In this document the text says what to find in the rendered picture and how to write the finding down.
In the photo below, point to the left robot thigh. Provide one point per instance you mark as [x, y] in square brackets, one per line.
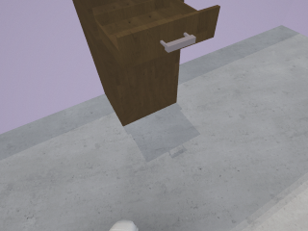
[124, 225]

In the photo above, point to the cabinet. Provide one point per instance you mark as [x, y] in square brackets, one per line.
[139, 90]

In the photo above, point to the handle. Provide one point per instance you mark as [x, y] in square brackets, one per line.
[179, 43]

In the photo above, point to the drawer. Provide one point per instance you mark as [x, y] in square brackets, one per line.
[133, 33]

